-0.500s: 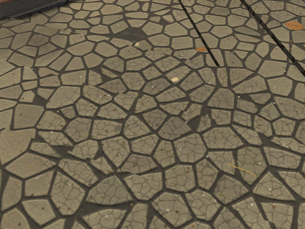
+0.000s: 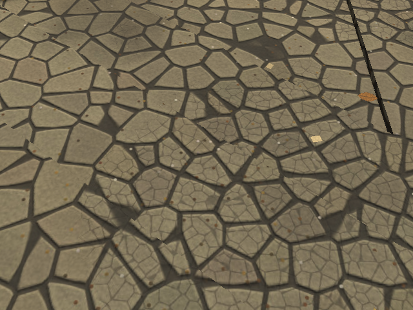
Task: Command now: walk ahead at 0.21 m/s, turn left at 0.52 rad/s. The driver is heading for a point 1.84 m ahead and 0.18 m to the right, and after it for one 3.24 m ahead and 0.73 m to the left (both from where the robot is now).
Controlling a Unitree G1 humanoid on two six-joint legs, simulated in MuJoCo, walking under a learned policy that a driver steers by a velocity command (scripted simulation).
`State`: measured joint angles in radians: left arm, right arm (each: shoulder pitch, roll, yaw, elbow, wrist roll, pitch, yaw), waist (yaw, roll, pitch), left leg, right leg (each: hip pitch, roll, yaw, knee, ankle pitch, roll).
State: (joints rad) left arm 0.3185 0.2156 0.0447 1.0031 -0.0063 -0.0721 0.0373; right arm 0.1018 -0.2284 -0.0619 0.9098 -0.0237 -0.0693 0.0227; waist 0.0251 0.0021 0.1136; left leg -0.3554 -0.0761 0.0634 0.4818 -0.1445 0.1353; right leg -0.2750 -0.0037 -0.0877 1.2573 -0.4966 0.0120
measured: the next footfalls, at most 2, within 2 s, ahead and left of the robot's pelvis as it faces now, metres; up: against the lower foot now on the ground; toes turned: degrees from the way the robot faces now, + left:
right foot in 0.44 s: +0.23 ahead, -0.13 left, +0.00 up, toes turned +10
left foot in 0.74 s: +0.13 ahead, +0.08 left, +0.00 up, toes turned +6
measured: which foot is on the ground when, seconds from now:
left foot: down 0.00-0.44, up 0.46-0.72, down 0.74-1.00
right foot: up 0.00-0.42, down 0.44-1.00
